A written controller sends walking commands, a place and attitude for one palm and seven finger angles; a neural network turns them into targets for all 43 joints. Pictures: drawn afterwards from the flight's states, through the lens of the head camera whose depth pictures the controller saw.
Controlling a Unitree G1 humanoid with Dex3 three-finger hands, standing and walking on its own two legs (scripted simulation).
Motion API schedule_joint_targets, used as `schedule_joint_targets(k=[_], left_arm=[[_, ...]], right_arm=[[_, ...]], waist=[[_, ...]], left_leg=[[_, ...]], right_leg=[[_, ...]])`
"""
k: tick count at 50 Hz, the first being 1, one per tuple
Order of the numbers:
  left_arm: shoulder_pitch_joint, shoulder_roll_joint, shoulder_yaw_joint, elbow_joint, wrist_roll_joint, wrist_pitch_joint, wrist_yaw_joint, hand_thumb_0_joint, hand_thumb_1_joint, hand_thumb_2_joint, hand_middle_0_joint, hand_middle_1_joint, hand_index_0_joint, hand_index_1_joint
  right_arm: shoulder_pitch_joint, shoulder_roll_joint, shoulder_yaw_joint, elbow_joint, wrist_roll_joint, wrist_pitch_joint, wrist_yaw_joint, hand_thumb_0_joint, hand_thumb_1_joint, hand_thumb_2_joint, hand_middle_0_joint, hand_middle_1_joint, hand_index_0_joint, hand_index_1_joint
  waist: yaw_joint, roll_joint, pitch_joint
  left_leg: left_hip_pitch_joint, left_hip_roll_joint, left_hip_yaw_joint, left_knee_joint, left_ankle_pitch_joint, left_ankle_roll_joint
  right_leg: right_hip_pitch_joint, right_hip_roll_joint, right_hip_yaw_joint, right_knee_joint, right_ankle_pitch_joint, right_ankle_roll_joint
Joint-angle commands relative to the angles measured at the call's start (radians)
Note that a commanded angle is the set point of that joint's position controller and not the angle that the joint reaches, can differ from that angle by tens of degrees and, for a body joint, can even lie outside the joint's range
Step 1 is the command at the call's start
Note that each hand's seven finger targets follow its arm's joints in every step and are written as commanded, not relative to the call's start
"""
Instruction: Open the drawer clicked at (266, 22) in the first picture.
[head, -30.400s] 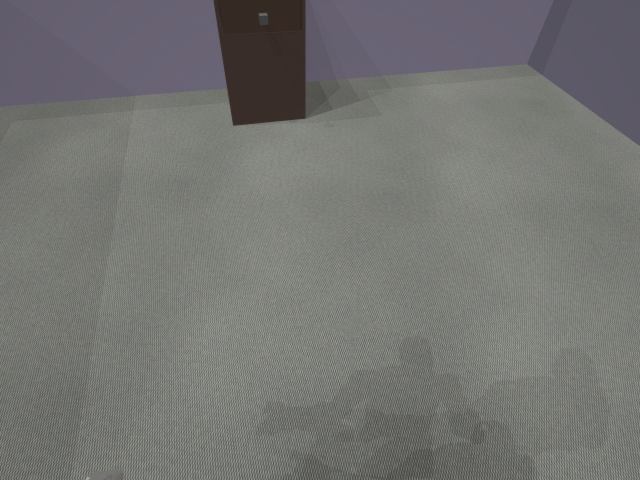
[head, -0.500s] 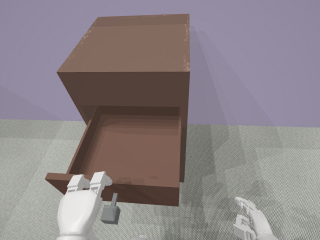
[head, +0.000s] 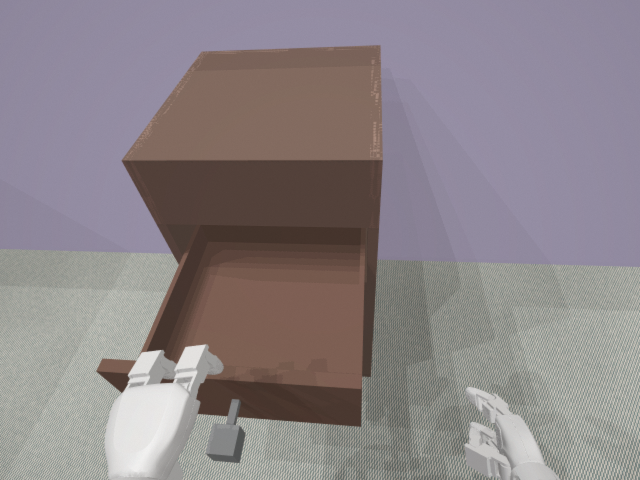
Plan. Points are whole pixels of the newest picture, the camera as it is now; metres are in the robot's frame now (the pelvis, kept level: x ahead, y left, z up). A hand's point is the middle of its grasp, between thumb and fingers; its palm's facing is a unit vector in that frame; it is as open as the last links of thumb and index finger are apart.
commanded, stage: lift the hand off the handle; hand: left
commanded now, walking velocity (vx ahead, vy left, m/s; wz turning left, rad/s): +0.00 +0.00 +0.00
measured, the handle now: (229, 428) +0.22 +0.18 -0.13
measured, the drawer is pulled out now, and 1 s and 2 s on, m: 0.30 0.30 0.30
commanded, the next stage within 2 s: draw the hand back to the body in 0.06 s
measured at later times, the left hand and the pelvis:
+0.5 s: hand (146, 416) +0.18 +0.21 +0.05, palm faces +0.06 -0.14 -0.99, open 13.8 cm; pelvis +0.00 +0.00 +0.01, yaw +0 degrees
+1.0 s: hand (115, 371) +0.19 +0.21 +0.14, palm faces +0.32 -0.88 -0.35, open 13.2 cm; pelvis +0.02 +0.01 +0.04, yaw +4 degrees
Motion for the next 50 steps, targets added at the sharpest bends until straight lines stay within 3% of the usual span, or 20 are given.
schedule_joint_targets(k=[1,5,8,11,12,15,18,21,24,30,33,37,38,39,40,41,42,45,46,50], left_arm=[[-0.031,0.104,0.092,-0.177,0.009,0.009,0.038,0.0,-0.5,0.3,-0.3,-1.2,-0.3,-1.2],[-0.085,0.085,0.059,-0.19,0.0,0.013,0.019,0.0,-0.5,0.3,-0.3,-1.2,-0.3,-1.2],[-0.079,0.08,0.041,-0.214,0.004,0.005,0.008,0.0,-0.5,0.3,-0.3,-1.2,-0.3,-1.2],[-0.058,0.157,0.12,-0.271,0.016,-0.003,0.02,0.0,-0.5,0.3,-0.3,-1.2,-0.3,-1.2],[-0.058,0.12,0.093,-0.269,0.009,-0.003,0.022,0.0,-0.5,0.3,-0.3,-1.2,-0.3,-1.2],[-0.018,0.164,0.158,-0.247,-0.006,0.013,0.026,0.0,-0.5,0.3,-0.3,-1.2,-0.3,-1.2],[-0.008,0.169,0.169,-0.24,-0.03,0.03,0.005,0.0,-0.5,0.3,-0.3,-1.2,-0.3,-1.2],[0.006,0.177,0.162,-0.283,-0.06,0.033,-0.037,0.0,-0.5,0.3,-0.3,-1.2,-0.3,-1.2],[-0.009,0.201,0.181,-0.304,-0.079,0.012,-0.076,0.0,-0.5,0.3,-0.3,-1.2,-0.3,-1.2],[0.024,0.265,0.277,-0.342,-0.1,-0.043,-0.107,0.0,-0.5,0.3,-0.3,-1.2,-0.3,-1.2],[0.029,0.285,0.311,-0.377,-0.108,-0.058,-0.11,0.0,-0.5,0.3,-0.3,-1.2,-0.3,-1.2],[0.047,0.262,0.303,-0.386,-0.139,-0.06,-0.127,0.0,-0.5,0.3,-0.3,-1.2,-0.3,-1.2],[0.047,0.291,0.329,-0.4,-0.14,-0.064,-0.132,0.0,-0.5,0.3,-0.3,-1.2,-0.3,-1.2],[0.048,-0.107,0.2,-0.362,-0.879,-0.056,-0.212,0.0,-0.465,0.315,-0.298,-1.178,-0.298,-1.178],[0.045,0.0,0.257,-0.391,-0.925,-0.078,-0.241,0.0,-0.43,0.33,-0.295,-1.155,-0.295,-1.155],[0.083,0.062,0.314,-0.45,-0.996,-0.102,-0.253,0.0,-0.395,0.345,-0.292,-1.133,-0.292,-1.133],[0.033,0.107,0.348,-0.489,-1.016,-0.122,-0.258,0.0,-0.36,0.36,-0.29,-1.11,-0.29,-1.11],[-0.016,0.166,0.421,-0.512,-1.053,-0.146,-0.258,0.0,-0.255,0.405,-0.282,-1.043,-0.282,-1.043],[0.0,0.125,0.392,-0.516,-1.067,-0.15,-0.265,0.0,-0.22,0.42,-0.28,-1.02,-0.28,-1.02],[0.039,0.137,0.446,-0.479,-1.083,-0.16,-0.286,0.0,-0.08,0.48,-0.27,-0.93,-0.27,-0.93]], right_arm=[[-0.127,-0.084,-0.026,-0.179,0.001,-0.046,0.0,0.0,-0.9,-0.9,0.2,0.3,0.2,0.3],[-0.133,-0.085,-0.028,-0.177,0.009,-0.046,-0.01,0.0,-0.9,-0.9,0.2,0.3,0.2,0.3],[-0.117,-0.081,-0.027,-0.182,0.002,-0.053,-0.004,0.0,-0.9,-0.9,0.2,0.3,0.2,0.3],[-0.117,-0.081,-0.023,-0.19,-0.004,-0.05,-0.004,0.0,-0.9,-0.9,0.2,0.3,0.2,0.3],[-0.127,-0.076,-0.024,-0.181,0.005,-0.047,-0.009,0.0,-0.9,-0.9,0.2,0.3,0.2,0.3],[-0.137,-0.079,-0.02,-0.181,0.012,-0.047,-0.008,0.0,-0.9,-0.9,0.2,0.3,0.2,0.3],[-0.145,-0.08,-0.02,-0.173,0.019,-0.05,-0.012,0.0,-0.9,-0.9,0.2,0.3,0.2,0.3],[-0.153,-0.082,-0.015,-0.172,0.025,-0.056,-0.018,0.0,-0.9,-0.9,0.2,0.3,0.2,0.3],[-0.151,-0.082,-0.015,-0.16,0.023,-0.064,-0.036,0.0,-0.9,-0.9,0.2,0.3,0.2,0.3],[-0.147,-0.089,-0.017,-0.154,0.016,-0.068,-0.044,0.0,-0.9,-0.9,0.2,0.3,0.2,0.3],[-0.139,-0.091,-0.02,-0.157,0.011,-0.066,-0.041,0.0,-0.9,-0.9,0.2,0.3,0.2,0.3],[-0.146,-0.091,-0.027,-0.152,0.02,-0.061,-0.045,0.0,-0.9,-0.9,0.2,0.3,0.2,0.3],[-0.145,-0.097,-0.023,-0.157,0.016,-0.062,-0.043,0.0,-0.9,-0.9,0.2,0.3,0.2,0.3],[-0.061,-0.038,-0.014,-0.194,0.069,-0.125,-0.082,0.0,-0.9,-0.9,0.2,0.3,0.2,0.3],[-0.068,-0.06,-0.01,-0.185,0.073,-0.18,-0.109,0.0,-0.9,-0.9,0.2,0.3,0.2,0.3],[-0.068,-0.066,0.003,-0.182,0.067,-0.192,-0.141,0.0,-0.9,-0.9,0.2,0.3,0.2,0.3],[-0.079,-0.072,0.017,-0.172,0.061,-0.207,-0.16,0.0,-0.9,-0.9,0.2,0.3,0.2,0.3],[-0.088,-0.067,0.028,-0.122,0.053,-0.256,-0.192,0.0,-0.9,-0.9,0.2,0.3,0.2,0.3],[-0.074,-0.06,0.032,-0.116,0.052,-0.265,-0.194,0.0,-0.9,-0.9,0.2,0.3,0.2,0.3],[-0.091,-0.058,0.032,-0.074,0.052,-0.286,-0.184,0.0,-0.9,-0.9,0.2,0.3,0.2,0.3]], waist=[[-0.014,-0.095,-0.093],[-0.022,-0.067,-0.073],[-0.016,-0.073,-0.107],[0.008,-0.055,-0.148],[-0.005,-0.024,-0.105],[0.009,-0.045,-0.083],[0.006,-0.103,-0.094],[0.002,-0.1,-0.088],[-0.008,-0.112,-0.023],[0.011,-0.054,0.005],[0.016,-0.045,-0.036],[0.006,-0.047,-0.008],[0.015,-0.05,-0.032],[-0.09,-0.098,0.028],[-0.06,-0.11,0.026],[-0.043,-0.134,0.039],[-0.036,-0.126,0.041],[-0.031,-0.029,0.152],[-0.041,0.001,0.162],[-0.022,0.031,0.163]], left_leg=[[0.172,-0.013,-0.018,-0.09,0.225,0.028],[0.181,-0.013,-0.024,-0.112,0.203,0.034],[0.205,-0.012,-0.022,-0.102,0.221,0.034],[0.229,-0.011,-0.02,-0.1,0.251,0.028],[0.221,-0.009,-0.021,-0.114,0.245,0.032],[0.206,-0.012,-0.027,-0.125,0.245,0.025],[0.209,-0.011,-0.017,-0.138,0.247,0.032],[0.24,-0.013,-0.017,-0.161,0.26,0.037],[0.253,-0.013,-0.017,-0.178,0.227,0.044],[0.298,-0.013,-0.025,-0.206,0.233,0.039],[0.321,-0.012,-0.017,-0.203,0.25,0.038],[0.326,-0.008,-0.023,-0.226,0.256,0.041],[0.336,-0.008,-0.022,-0.227,0.268,0.039],[0.475,0.03,-0.044,-0.286,0.237,0.063],[0.496,0.039,-0.056,-0.313,0.241,0.057],[0.474,0.035,-0.055,-0.327,0.272,0.054],[0.475,0.021,-0.049,-0.341,0.284,0.05],[0.47,0.015,-0.056,-0.38,0.27,0.037],[0.471,0.014,-0.064,-0.402,0.268,0.031],[0.497,0.019,-0.068,-0.431,0.342,0.021]], right_leg=[[-0.011,-0.022,0.058,-0.186,0.305,0.005],[0.001,-0.024,0.048,-0.206,0.278,0.004],[-0.013,-0.026,0.056,-0.203,0.27,0.002],[0.002,-0.022,0.073,-0.195,0.286,-0.006],[0.021,-0.023,0.043,-0.195,0.306,-0.005],[0.043,-0.02,0.054,-0.207,0.319,-0.005],[0.083,-0.029,0.063,-0.233,0.362,0.013],[0.114,-0.041,0.071,-0.263,0.387,0.02],[0.116,-0.05,0.078,-0.312,0.355,0.026],[0.132,-0.052,0.088,-0.351,0.341,0.015],[0.132,-0.057,0.08,-0.346,0.354,0.02],[0.152,-0.052,0.058,-0.35,0.369,0.022],[0.154,-0.056,0.056,-0.354,0.375,0.025],[0.294,-0.055,-0.038,-0.354,0.349,0.036],[0.277,-0.046,-0.034,-0.372,0.312,0.036],[0.307,-0.07,-0.042,-0.386,0.328,0.045],[0.322,-0.082,-0.04,-0.406,0.348,0.051],[0.305,-0.096,-0.033,-0.49,0.314,0.044],[0.327,-0.1,-0.041,-0.49,0.312,0.042],[0.378,-0.092,-0.049,-0.524,0.379,0.034]])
